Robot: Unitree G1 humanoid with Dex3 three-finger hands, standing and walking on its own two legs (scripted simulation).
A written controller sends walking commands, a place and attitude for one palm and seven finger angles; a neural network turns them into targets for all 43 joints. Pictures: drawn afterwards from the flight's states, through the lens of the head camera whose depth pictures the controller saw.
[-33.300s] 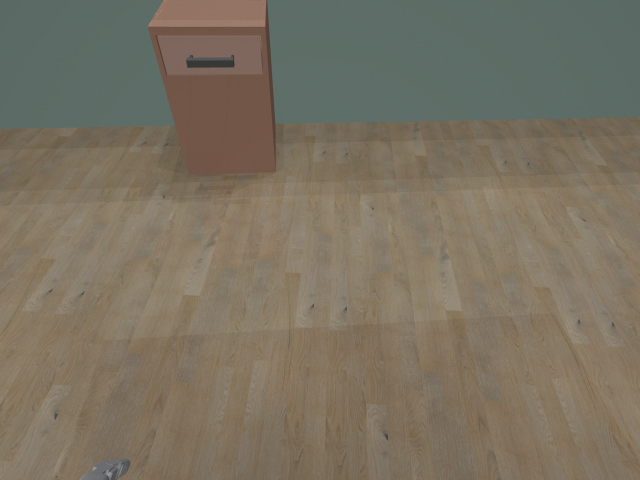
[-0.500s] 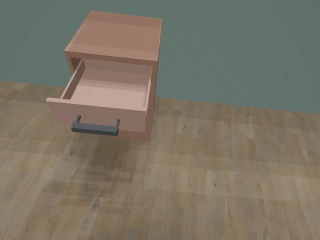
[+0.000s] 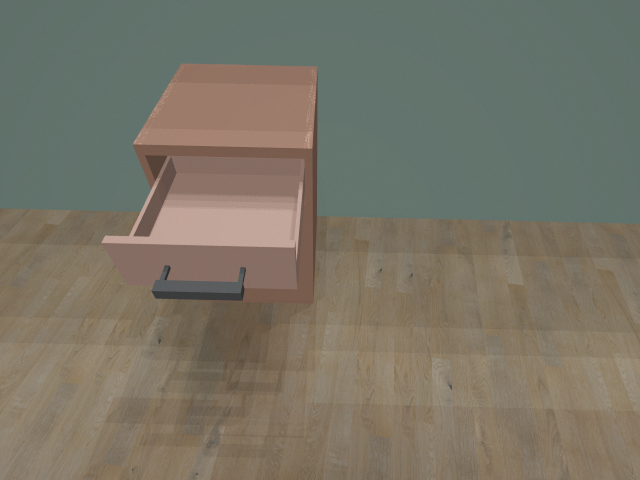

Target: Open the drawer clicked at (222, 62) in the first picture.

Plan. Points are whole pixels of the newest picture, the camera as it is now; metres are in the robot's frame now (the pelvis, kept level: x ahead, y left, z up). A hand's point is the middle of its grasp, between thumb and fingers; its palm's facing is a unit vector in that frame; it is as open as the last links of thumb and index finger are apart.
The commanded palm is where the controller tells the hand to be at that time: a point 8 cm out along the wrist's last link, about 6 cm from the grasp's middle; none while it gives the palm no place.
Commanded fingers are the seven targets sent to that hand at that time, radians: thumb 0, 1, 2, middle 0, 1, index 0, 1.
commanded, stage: let the arm hang, fingers relaxed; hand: left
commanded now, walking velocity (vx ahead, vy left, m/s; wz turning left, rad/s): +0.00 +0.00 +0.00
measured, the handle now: (201, 280) +0.51 +0.28 -0.19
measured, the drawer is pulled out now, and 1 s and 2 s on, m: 0.29 0.29 0.29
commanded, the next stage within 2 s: look to check the result in 0.24 s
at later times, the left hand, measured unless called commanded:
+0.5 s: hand out of the picture -0.01 +0.16 -0.18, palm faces +0.07 -0.98 -0.17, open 7.4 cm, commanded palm none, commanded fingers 0.00 0.90 0.90 -0.20 -0.30 -0.20 -0.30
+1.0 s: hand out of the picture +0.01 +0.15 -0.18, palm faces +0.06 -0.98 -0.17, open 7.4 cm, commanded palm none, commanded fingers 0.00 0.90 0.90 -0.20 -0.30 -0.20 -0.30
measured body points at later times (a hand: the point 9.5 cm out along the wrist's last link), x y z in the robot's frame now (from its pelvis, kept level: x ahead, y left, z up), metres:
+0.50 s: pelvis +0.01 +0.00 +0.00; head +0.02 +0.00 +0.45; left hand -0.01 +0.21 -0.16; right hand -0.03 -0.19 -0.16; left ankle +0.00 +0.12 -0.74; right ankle +0.03 -0.09 -0.74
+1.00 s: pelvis +0.02 +0.00 +0.00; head +0.04 -0.01 +0.45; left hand +0.01 +0.20 -0.16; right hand -0.02 -0.20 -0.16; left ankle +0.00 +0.12 -0.74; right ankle +0.03 -0.09 -0.74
